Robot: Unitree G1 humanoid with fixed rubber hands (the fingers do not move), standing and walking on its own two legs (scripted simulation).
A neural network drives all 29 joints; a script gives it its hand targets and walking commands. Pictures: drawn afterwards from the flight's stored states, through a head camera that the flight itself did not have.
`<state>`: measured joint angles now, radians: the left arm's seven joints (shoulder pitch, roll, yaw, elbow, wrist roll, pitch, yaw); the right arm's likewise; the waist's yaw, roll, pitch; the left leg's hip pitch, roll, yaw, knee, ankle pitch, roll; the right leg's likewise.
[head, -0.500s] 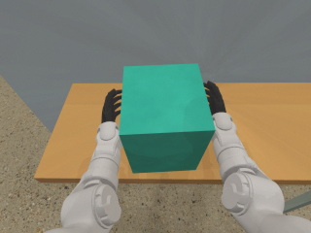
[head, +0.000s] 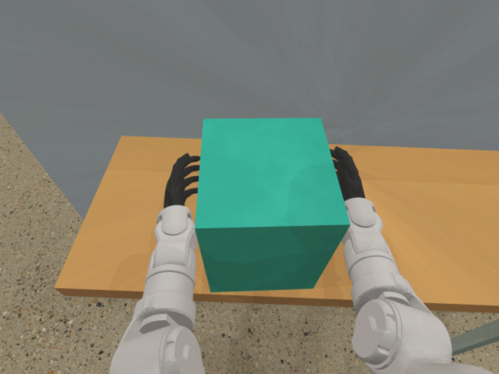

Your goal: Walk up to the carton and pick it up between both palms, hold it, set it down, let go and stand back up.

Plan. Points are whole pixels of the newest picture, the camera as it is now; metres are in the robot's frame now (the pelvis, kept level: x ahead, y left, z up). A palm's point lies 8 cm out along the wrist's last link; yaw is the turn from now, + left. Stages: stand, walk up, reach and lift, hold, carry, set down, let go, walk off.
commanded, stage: reach and lift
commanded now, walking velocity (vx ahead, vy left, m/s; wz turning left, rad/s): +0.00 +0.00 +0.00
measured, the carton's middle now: (262, 210) +0.39 +0.00 +0.02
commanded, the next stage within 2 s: none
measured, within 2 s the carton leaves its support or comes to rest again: leaves its support in 0.88 s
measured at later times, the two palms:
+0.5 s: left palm (175, 203) +0.38 +0.14 +0.06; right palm (346, 193) +0.40 -0.15 +0.06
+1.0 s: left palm (176, 198) +0.38 +0.14 +0.07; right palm (351, 188) +0.39 -0.15 +0.08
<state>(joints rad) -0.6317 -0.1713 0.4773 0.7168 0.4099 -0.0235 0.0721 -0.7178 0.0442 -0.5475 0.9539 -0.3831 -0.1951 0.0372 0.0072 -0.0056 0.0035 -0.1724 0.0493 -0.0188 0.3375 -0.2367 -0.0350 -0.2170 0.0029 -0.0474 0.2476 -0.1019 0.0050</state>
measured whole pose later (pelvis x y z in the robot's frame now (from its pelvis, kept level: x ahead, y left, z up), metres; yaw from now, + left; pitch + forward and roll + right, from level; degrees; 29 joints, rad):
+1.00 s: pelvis -0.01 +0.00 +0.00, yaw +1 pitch +4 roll -1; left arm -0.66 -0.13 0.41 0.77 0.33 -0.04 0.12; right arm -0.74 -0.01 -0.41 1.02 -0.26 -0.25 -0.03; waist -0.01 0.01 -0.01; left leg -0.19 0.05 -0.04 0.33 -0.22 -0.03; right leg -0.21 0.00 -0.07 0.22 -0.08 0.00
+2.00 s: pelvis -0.03 +0.00 +0.00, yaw +2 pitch -3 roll -1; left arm -0.69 -0.08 0.34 0.51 0.26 0.37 0.10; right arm -0.81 -0.05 -0.18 0.87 0.04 0.09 -0.11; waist -0.08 -0.01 0.00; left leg -0.07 0.03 -0.04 0.34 -0.21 -0.03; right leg -0.10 -0.02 -0.07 0.24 -0.08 0.01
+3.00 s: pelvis -0.04 +0.00 +0.00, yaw +2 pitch -9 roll -1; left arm -0.81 -0.07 0.40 0.32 0.37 0.67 -0.03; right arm -0.88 -0.05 -0.13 0.75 0.13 0.28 -0.18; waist -0.12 -0.04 0.03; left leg 0.03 0.03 -0.04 0.31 -0.19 -0.02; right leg -0.02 -0.02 -0.07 0.24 -0.08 0.01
